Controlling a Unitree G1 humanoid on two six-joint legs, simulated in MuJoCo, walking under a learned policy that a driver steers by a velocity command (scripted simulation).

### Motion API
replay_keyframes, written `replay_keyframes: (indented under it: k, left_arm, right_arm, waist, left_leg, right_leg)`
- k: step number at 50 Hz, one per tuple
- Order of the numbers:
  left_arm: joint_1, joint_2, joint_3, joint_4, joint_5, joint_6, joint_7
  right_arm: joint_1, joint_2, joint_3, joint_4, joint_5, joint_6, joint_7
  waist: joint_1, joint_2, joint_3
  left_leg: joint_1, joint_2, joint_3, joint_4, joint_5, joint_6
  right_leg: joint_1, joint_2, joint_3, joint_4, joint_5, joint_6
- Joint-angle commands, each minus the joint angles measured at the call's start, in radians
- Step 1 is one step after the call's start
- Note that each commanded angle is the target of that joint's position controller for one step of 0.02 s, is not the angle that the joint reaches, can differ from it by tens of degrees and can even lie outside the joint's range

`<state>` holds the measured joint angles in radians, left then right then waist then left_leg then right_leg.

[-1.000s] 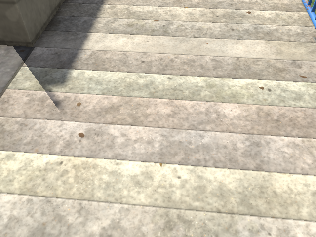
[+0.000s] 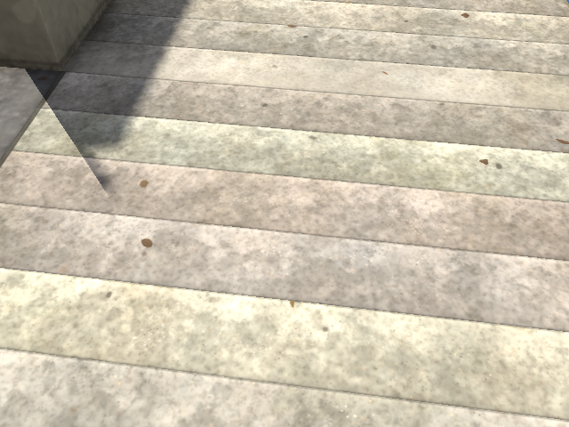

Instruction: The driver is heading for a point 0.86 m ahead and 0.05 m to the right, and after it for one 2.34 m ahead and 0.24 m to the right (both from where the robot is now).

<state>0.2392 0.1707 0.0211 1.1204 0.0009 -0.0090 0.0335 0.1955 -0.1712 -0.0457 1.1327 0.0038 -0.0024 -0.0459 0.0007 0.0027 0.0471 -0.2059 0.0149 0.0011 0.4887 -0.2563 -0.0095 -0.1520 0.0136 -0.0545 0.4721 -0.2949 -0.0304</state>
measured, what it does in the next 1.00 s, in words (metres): walks ahead: left foot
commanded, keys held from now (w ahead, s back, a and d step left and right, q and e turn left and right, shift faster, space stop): no key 0.26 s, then w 0.74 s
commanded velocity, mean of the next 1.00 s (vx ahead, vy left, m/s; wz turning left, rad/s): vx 0.26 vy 0.00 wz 0.00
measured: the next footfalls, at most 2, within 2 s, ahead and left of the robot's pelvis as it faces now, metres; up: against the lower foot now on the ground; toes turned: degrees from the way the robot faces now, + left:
left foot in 0.60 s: +0.12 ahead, +0.16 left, +0.00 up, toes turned +4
right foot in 1.12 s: +0.50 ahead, -0.06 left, +0.00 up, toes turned -3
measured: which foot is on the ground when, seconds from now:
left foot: down 0.00-0.32, up 0.34-0.58, down 0.60-1.00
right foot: down 0.00-0.60, up 0.62-1.00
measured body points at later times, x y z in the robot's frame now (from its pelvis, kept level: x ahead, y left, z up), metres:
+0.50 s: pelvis +0.03 +0.02 +0.00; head +0.03 +0.04 +0.45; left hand -0.02 +0.27 -0.16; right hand +0.07 -0.23 -0.14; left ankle +0.02 +0.14 -0.70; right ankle -0.03 -0.10 -0.74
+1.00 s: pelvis +0.23 +0.07 +0.00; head +0.25 +0.08 +0.45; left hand +0.44 +0.29 -0.11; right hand +0.13 -0.16 -0.14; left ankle +0.08 +0.16 -0.74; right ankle +0.43 -0.08 -0.69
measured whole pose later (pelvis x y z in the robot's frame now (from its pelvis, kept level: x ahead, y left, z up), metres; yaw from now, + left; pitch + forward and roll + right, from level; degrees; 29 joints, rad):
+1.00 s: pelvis +0.23 +0.07 +0.00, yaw +0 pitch +2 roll +0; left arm -0.02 0.23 0.05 0.91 -0.03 -0.08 -0.03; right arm 0.49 -0.17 -0.03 1.10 0.00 -0.10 -0.02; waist -0.09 -0.04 0.00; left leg 0.12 -0.04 0.07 0.16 -0.31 0.04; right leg -0.69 -0.08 -0.03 0.62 0.06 -0.05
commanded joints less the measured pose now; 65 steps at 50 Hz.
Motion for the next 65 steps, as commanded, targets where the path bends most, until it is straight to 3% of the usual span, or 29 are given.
replay_keyframes:
  k: [1, 13, 15, 16, 18, 20, 22, 25, 27, 29, 30, 31, 32, 33, 34, 36, 38, 41, 45, 51, 53, 55, 56, 57, 58, 59, 61, 63, 65]
  left_arm:
    - [0.056, 0.084, 0.012, -0.012, 0.0, -0.006, 0.003]
    - [0.082, 0.073, 0.01, -0.007, 0.0, -0.01, 0.003]
    - [0.113, 0.097, 0.02, 0.003, -0.009, -0.005, 0.008]
    - [0.122, 0.133, 0.032, -0.003, -0.018, -0.004, 0.011]
    - [0.175, 0.197, 0.056, -0.008, -0.027, -0.018, 0.011]
    - [0.179, 0.191, 0.061, -0.021, -0.011, -0.045, 0.01]
    - [0.14, 0.162, 0.055, -0.046, -0.02, -0.066, 0.003]
    - [0.113, 0.183, 0.06, -0.065, -0.029, -0.063, -0.004]
    - [0.106, 0.203, 0.065, -0.068, -0.038, -0.055, -0.007]
    - [0.092, 0.186, 0.058, -0.078, -0.038, -0.056, -0.011]
    - [0.047, 0.134, 0.042, -0.098, -0.03, -0.063, -0.016]
    - [0.037, 0.045, 0.022, -0.145, -0.021, -0.082, -0.016]
    - [0.021, 0.069, 0.026, -0.163, -0.045, -0.098, -0.019]
    - [-0.021, 0.108, 0.031, -0.183, -0.061, -0.109, -0.027]
    - [-0.023, 0.13, 0.036, -0.181, -0.054, -0.112, -0.029]
    - [-0.006, 0.151, 0.052, -0.165, -0.027, -0.106, -0.025]
    - [-0.012, 0.135, 0.055, -0.157, -0.026, -0.09, -0.03]
    - [-0.125, 0.109, 0.05, -0.2, -0.018, -0.08, -0.032]
    - [-0.295, 0.088, 0.036, -0.256, -0.025, -0.083, -0.048]
    - [-0.434, 0.097, 0.025, -0.317, -0.033, -0.1, -0.085]
    - [-0.379, 0.135, 0.04, -0.316, -0.032, -0.107, -0.091]
    - [-0.11, 0.217, 0.082, -0.244, -0.034, -0.105, -0.08]
    - [0.091, 0.278, 0.104, -0.195, -0.022, -0.099, -0.069]
    - [0.21, 0.354, 0.118, -0.167, 0.003, -0.094, -0.066]
    - [0.2, 0.275, 0.092, -0.159, 0.002, -0.09, -0.065]
    - [0.089, 0.224, 0.076, -0.172, -0.012, -0.093, -0.065]
    - [-0.073, 0.147, 0.051, -0.201, -0.005, -0.106, -0.074]
    - [-0.093, 0.114, 0.039, -0.184, 0.008, -0.113, -0.081]
    - [-0.061, 0.142, 0.043, -0.164, 0.003, -0.115, -0.072]
  right_arm:
    - [0.04, -0.09, -0.013, -0.016, 0.0, -0.004, -0.003]
    - [0.063, -0.083, -0.007, -0.007, -0.001, -0.004, -0.005]
    - [0.087, -0.077, -0.008, 0.004, 0.005, -0.003, -0.007]
    - [0.076, -0.081, -0.011, -0.006, 0.01, -0.006, -0.008]
    - [0.005, -0.062, -0.006, -0.052, 0.012, -0.03, 0.0]
    - [-0.052, -0.081, -0.014, -0.087, 0.024, -0.055, 0.016]
    - [-0.031, -0.094, -0.023, -0.091, 0.033, -0.075, 0.028]
    - [-0.036, -0.071, -0.024, -0.089, 0.031, -0.092, 0.037]
    - [0.051, -0.059, -0.026, -0.055, 0.031, -0.09, 0.044]
    - [0.212, -0.086, -0.045, 0.003, 0.029, -0.079, 0.04]
    - [0.328, -0.146, -0.063, 0.019, 0.024, -0.084, 0.036]
    - [0.444, -0.275, -0.081, 0.021, 0.013, -0.095, 0.04]
    - [0.411, -0.234, -0.059, 0.023, -0.008, -0.116, 0.049]
    - [0.301, -0.182, -0.039, -0.01, -0.002, -0.13, 0.055]
    - [0.21, -0.146, -0.022, -0.039, 0.0, -0.135, 0.063]
    - [0.134, -0.121, -0.007, -0.067, -0.003, -0.129, 0.071]
    - [0.197, -0.107, 0.0, -0.053, -0.008, -0.122, 0.062]
    - [0.263, -0.139, -0.002, -0.049, -0.011, -0.116, 0.041]
    - [0.293, -0.152, -0.004, -0.065, -0.006, -0.109, 0.027]
    - [0.352, -0.161, -0.018, -0.051, 0.007, -0.09, 0.023]
    - [0.322, -0.189, -0.028, -0.063, 0.004, -0.083, 0.022]
    - [0.28, -0.204, -0.032, -0.077, -0.002, -0.071, 0.024]
    - [0.255, -0.186, -0.021, -0.105, -0.009, -0.073, 0.028]
    - [0.385, -0.034, 0.02, -0.118, -0.001, -0.096, 0.046]
    - [0.341, -0.082, 0.01, -0.104, 0.024, -0.131, 0.054]
    - [0.231, -0.15, -0.01, -0.147, 0.05, -0.145, 0.055]
    - [0.127, -0.168, -0.024, -0.174, 0.035, -0.143, 0.034]
    - [0.18, -0.121, -0.03, -0.169, 0.023, -0.108, 0.025]
    - [0.167, -0.1, -0.028, -0.185, 0.021, -0.088, 0.022]
  waist:
    - [-0.001, 0.001, 0.005]
    - [-0.001, -0.002, 0.014]
    - [0.007, -0.033, 0.002]
    - [0.017, -0.073, 0.032]
    - [0.051, -0.172, 0.097]
    - [0.059, -0.145, 0.145]
    - [0.026, -0.095, 0.114]
    - [0.013, -0.103, 0.061]
    - [-0.036, -0.103, 0.042]
    - [-0.102, -0.064, 0.005]
    - [-0.156, 0.083, -0.017]
    - [-0.157, 0.349, -0.083]
    - [-0.124, 0.264, -0.08]
    - [-0.084, 0.159, 0.01]
    - [-0.049, 0.098, 0.037]
    - [-0.003, 0.075, 0.04]
    - [-0.008, 0.084, 0.034]
    - [-0.027, 0.055, 0.046]
    - [-0.062, 0.065, 0.066]
    - [-0.072, 0.074, 0.104]
    - [-0.02, 0.109, 0.042]
    - [0.122, 0.15, -0.125]
    - [0.198, 0.103, -0.262]
    - [0.12, -0.177, -0.454]
    - [0.143, -0.186, -0.487]
    - [0.118, -0.167, -0.303]
    - [0.04, -0.004, -0.139]
    - [-0.023, -0.049, -0.099]
    - [-0.038, -0.067, -0.052]
  left_leg:
    - [0.021, 0.022, -0.02, -0.064, 0.185, 0.032]
    - [0.008, 0.02, -0.019, -0.074, 0.143, 0.029]
    - [-0.02, -0.029, 0.037, -0.015, -0.1, 0.036]
    - [-0.089, -0.053, 0.066, 0.052, -0.231, 0.043]
    - [-0.259, -0.03, 0.079, 0.271, -0.222, 0.059]
    - [-0.435, 0.051, -0.007, 0.49, -0.262, 0.079]
    - [-0.506, 0.099, -0.041, 0.485, -0.234, 0.092]
    - [-0.276, 0.051, 0.053, 0.235, -0.156, 0.073]
    - [-0.052, -0.009, 0.13, 0.1, -0.039, 0.056]
    - [0.165, -0.05, 0.14, 0.05, -0.006, 0.055]
    - [0.272, 0.093, -0.075, -0.069, -0.098, 0.104]
    - [0.406, 0.347, -0.57, -0.268, -0.233, 0.246]
    - [0.354, 0.425, -0.793, -0.345, -0.435, 0.32]
    - [0.286, 0.406, -0.697, -0.337, -0.473, 0.288]
    - [0.228, 0.349, -0.549, -0.331, -0.364, 0.243]
    - [0.123, 0.256, -0.322, -0.351, -0.105, 0.18]
    - [0.108, 0.207, -0.202, -0.361, 0.078, 0.169]
    - [0.146, 0.204, -0.139, -0.368, 0.273, 0.185]
    - [0.144, 0.183, -0.069, -0.401, 0.295, 0.173]
    - [0.309, 0.237, -0.03, -0.338, 0.417, 0.172]
    - [0.351, 0.248, -0.016, -0.236, 0.717, 0.155]
    - [0.308, 0.205, 0.023, 0.07, 1.013, 0.12]
    - [0.061, 0.164, 0.036, 0.361, 0.78, 0.091]
    - [-0.346, -0.041, 0.011, 0.788, 0.04, 0.023]
    - [-0.456, -0.066, -0.16, 0.942, -0.279, 0.049]
    - [-0.549, 0.001, -0.132, 0.975, -0.234, 0.065]
    - [-0.467, 0.097, -0.081, 0.861, -0.075, 0.071]
    - [-0.354, 0.14, -0.085, 0.777, -0.029, 0.075]
    - [-0.36, 0.157, -0.07, 0.7, -0.014, 0.062]
  right_leg:
    - [-0.058, -0.047, 0.05, -0.097, 0.152, -0.014]
    - [-0.074, -0.051, 0.058, -0.115, 0.106, -0.019]
    - [-0.069, -0.05, 0.076, -0.141, -0.186, -0.048]
    - [-0.084, -0.093, 0.142, -0.178, -0.377, -0.084]
    - [-0.07, -0.298, 0.416, -0.32, -0.596, -0.196]
    - [-0.026, -0.406, 0.554, -0.373, -0.494, -0.256]
    - [0.056, -0.373, 0.478, -0.346, -0.351, -0.215]
    - [-0.031, -0.252, 0.26, -0.312, -0.181, -0.151]
    - [-0.164, -0.208, 0.182, -0.24, -0.203, -0.144]
    - [-0.285, -0.165, 0.146, -0.097, -0.154, -0.122]
    - [-0.386, -0.093, 0.045, 0.213, -0.042, -0.067]
    - [-0.618, 0.025, -0.015, 0.589, -0.213, -0.02]
    - [-0.717, -0.003, 0.131, 0.804, -0.241, -0.043]
    - [-0.803, -0.065, 0.154, 0.867, -0.14, -0.074]
    - [-0.787, -0.105, 0.138, 0.851, -0.025, -0.084]
    - [-0.664, -0.154, 0.125, 0.71, 0.103, -0.073]
    - [-0.611, -0.152, 0.088, 0.634, 0.161, -0.048]
    - [-0.666, -0.145, 0.068, 0.491, 0.243, -0.016]
    - [-0.602, -0.107, 0.028, 0.236, 0.373, -0.004]
    - [-0.581, -0.075, 0.009, 0.069, 0.328, -0.049]
    - [-0.449, -0.029, -0.02, 0.051, 0.258, -0.08]
    - [-0.09, 0.037, -0.057, 0.041, 0.247, -0.132]
    - [0.262, -0.107, 0.106, 0.087, 0.244, -0.19]
    - [0.635, -0.392, 0.64, -0.009, 0.021, -0.365]
    - [0.628, -0.412, 0.837, -0.162, -0.01, -0.356]
    - [0.483, -0.373, 0.653, -0.176, 0.039, -0.296]
    - [0.132, -0.299, 0.395, -0.23, 0.226, -0.233]
    - [-0.035, -0.243, 0.282, -0.291, 0.238, -0.214]
    - [-0.108, -0.23, 0.227, -0.341, 0.25, -0.227]
Velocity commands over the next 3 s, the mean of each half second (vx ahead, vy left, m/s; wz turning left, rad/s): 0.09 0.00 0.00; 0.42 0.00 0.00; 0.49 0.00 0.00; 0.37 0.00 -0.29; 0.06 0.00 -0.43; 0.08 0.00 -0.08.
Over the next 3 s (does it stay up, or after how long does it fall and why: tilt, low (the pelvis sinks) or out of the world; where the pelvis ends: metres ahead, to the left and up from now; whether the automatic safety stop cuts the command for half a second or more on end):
stays up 0.91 0.06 -0.01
